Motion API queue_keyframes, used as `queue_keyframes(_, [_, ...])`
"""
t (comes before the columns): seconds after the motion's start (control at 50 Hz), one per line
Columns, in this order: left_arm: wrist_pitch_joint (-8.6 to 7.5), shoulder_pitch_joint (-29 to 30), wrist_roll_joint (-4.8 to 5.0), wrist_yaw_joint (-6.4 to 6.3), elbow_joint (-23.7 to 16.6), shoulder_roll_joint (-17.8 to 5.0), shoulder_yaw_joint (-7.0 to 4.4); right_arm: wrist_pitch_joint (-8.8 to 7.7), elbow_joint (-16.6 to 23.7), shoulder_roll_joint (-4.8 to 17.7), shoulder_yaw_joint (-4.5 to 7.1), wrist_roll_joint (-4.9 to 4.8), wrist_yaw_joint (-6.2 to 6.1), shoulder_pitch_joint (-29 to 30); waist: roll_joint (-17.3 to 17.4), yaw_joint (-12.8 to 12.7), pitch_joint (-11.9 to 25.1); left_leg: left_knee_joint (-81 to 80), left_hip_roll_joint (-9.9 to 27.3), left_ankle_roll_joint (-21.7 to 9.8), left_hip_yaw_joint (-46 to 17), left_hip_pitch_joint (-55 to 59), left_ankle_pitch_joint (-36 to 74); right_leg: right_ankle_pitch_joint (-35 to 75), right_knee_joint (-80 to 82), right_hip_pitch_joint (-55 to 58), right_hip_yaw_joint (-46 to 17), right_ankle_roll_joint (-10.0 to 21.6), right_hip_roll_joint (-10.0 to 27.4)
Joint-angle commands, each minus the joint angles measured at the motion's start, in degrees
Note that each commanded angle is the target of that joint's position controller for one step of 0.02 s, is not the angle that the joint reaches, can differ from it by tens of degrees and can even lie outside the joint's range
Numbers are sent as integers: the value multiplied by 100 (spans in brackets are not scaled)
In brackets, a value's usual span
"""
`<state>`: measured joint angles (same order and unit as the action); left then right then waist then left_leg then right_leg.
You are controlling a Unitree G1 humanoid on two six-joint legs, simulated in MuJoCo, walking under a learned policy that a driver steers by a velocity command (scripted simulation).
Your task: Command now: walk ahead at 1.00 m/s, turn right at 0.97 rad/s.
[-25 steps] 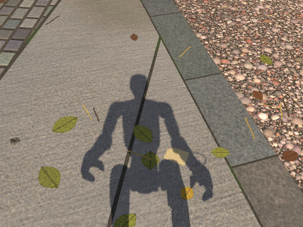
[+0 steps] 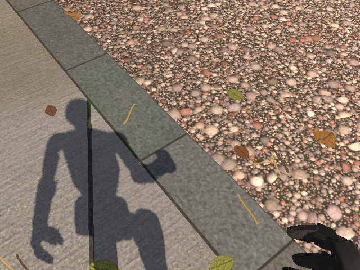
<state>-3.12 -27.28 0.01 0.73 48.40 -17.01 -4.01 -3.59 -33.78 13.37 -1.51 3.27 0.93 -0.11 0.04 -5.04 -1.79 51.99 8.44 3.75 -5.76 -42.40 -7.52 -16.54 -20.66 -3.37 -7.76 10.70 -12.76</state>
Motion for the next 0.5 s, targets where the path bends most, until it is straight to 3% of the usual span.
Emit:
queue_keyframes(0.02, [-136,219,51,24,-458,-994,-266,-17,432,429,78,-126,40,490,-128,17,-143,-1200,-591,-74,666,1343,1188,2892,765,-1197,-1327,405,1111])
queue_keyframes(0.06, [-127,140,47,10,-439,-1041,-292,-49,543,545,99,-157,9,658,-276,-73,-38,-1729,-732,-162,570,1482,1187,3374,510,-631,-1496,285,1259])
queue_keyframes(0.1, [-132,390,31,-40,-527,-1168,-324,-85,458,813,201,-170,-54,223,-338,201,254,-2257,-946,-242,423,2385,859,4090,-85,-378,-1655,46,1304])
queue_keyframes(0.12, [-143,517,-11,-29,-555,-1346,-357,-104,289,1116,329,-199,-122,-426,-311,543,714,-2217,-1062,-306,388,3128,364,4698,-877,-232,-1645,-85,1285])
queue_keyframes(0.14, [-171,851,-25,8,-623,-1496,-382,-130,48,1346,451,-223,-207,-1525,-269,1240,1231,-2252,-933,-377,393,4329,35,4617,-2100,-594,-1519,-194,1134])
queue_keyframes(0.16, [-245,1042,-38,25,-757,-1026,-254,-149,-180,1723,619,-106,-338,-2820,94,1756,1904,-2088,-69,-535,-350,5785,-1436,3346,-3809,-1472,-1187,-252,898])
queue_keyframes(0.18, [-250,707,122,7,-1015,-36,0,-153,-231,2049,683,156,-368,-3004,1606,1318,2297,-2890,1584,-814,-2924,6921,-3301,-1430,-5405,-3235,-547,-347,317])
queue_keyframes(0.2, [-169,399,149,-24,-1140,-343,74,-112,-135,1959,747,95,-281,-2247,2179,868,2367,-3733,1875,-1172,-4832,6490,-4301,-971,-6055,-3974,-161,-315,659])
queue_keyframes(0.22, [-53,864,-26,-27,-990,-696,18,-73,-4,1282,630,27,-245,-1613,1121,873,1432,-3783,1505,-1151,-3851,5604,-4427,-318,-6056,-4135,38,-347,1058])
queue_keyframes(0.24, [12,1125,-131,49,-995,-773,-8,-59,-95,977,554,-30,-211,-1511,437,840,907,-3688,1259,-1083,-2766,4915,-3300,-8,-5800,-4045,179,-410,1269])
queue_keyframes(0.26, [77,1324,-179,132,-1026,-706,-6,-63,-244,903,531,-12,-200,-1608,210,806,628,-3747,1041,-982,-2011,4482,-2335,31,-5646,-3947,232,-466,1434])
queue_keyframes(0.28, [147,1433,-230,216,-1144,-551,30,-104,-454,895,512,-47,-210,-1800,331,731,375,-3850,907,-937,-1415,4144,-1822,35,-5557,-3948,235,-510,1587])
queue_keyframes(0.34, [317,1859,-225,347,-1497,-241,161,-275,-851,726,481,-204,-77,-2086,509,567,31,-4145,853,-829,-340,3799,-648,323,-5517,-4297,315,-541,1877])
queue_keyframes(0.42, [369,2529,-156,411,-1861,-336,210,-403,-995,837,484,-153,-44,-1896,445,373,-380,-4519,574,-673,1127,3379,551,1448,-4630,-4257,584,-564,1880])
queue_keyframes(0.5, [322,3374,-179,581,-2025,-285,286,-374,-1261,1135,550,-141,-107,-2425,145,606,-855,-4685,360,-470,2099,3835,2045,1762,-2796,-3736,1491,-219,1615])
